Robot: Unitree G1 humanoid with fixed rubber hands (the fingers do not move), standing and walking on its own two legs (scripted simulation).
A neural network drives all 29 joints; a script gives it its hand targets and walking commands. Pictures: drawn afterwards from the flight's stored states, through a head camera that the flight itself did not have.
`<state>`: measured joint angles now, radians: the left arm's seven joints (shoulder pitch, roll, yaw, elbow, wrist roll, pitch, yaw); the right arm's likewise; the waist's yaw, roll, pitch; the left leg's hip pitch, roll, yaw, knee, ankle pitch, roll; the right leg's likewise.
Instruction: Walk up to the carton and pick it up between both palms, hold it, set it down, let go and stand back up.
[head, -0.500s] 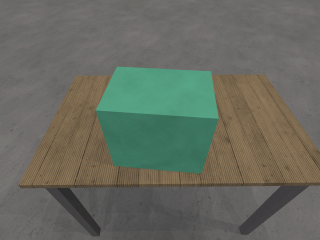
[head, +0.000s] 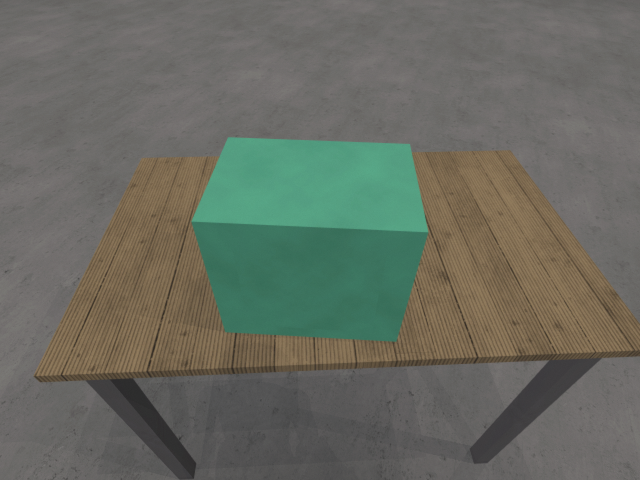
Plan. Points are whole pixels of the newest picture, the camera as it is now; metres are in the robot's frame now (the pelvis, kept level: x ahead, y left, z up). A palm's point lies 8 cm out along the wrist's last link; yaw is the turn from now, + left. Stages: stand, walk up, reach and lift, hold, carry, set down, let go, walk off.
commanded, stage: stand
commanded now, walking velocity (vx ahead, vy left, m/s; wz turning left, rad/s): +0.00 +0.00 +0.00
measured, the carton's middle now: (314, 241) +0.45 +0.02 +0.06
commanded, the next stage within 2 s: none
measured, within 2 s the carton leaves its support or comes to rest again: neither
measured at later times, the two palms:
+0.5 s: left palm out of the picture -0.03 +0.20 -0.14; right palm out of the picture -0.04 -0.21 -0.15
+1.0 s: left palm out of the picture -0.02 +0.20 -0.15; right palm out of the picture -0.03 -0.20 -0.15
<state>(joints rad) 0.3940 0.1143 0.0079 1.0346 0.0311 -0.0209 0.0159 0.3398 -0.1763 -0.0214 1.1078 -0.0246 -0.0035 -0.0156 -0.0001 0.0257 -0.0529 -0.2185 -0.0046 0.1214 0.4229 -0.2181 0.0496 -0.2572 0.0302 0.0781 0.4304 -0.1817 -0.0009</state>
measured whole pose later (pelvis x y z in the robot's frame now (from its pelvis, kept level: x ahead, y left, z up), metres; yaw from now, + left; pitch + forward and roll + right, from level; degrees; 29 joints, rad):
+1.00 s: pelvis +0.01 +0.01 +0.00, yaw -1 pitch +0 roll +0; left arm 0.34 0.08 0.00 1.15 0.02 -0.01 0.04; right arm 0.34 -0.13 -0.02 1.14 -0.02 -0.01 -0.04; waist -0.01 0.02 -0.02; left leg -0.18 -0.02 0.14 0.41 -0.23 0.06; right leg -0.23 0.02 0.10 0.45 -0.21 0.01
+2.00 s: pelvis +0.03 +0.02 +0.00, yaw -1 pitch +0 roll +0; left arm 0.30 0.09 0.01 1.18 0.01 0.00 0.05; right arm 0.34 -0.11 -0.02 1.15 -0.02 -0.02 -0.04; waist -0.01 0.00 0.01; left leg -0.14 -0.03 0.14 0.39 -0.26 0.07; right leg -0.20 0.01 0.10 0.44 -0.24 0.03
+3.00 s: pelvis +0.04 +0.03 +0.00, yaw -1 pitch -1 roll +0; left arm 0.30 0.09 0.00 1.19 0.00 0.01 0.05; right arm 0.35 -0.09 -0.01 1.15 -0.02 -0.02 -0.05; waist -0.01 0.00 0.02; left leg -0.11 -0.04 0.14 0.40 -0.28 0.08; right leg -0.17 0.00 0.10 0.43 -0.25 0.04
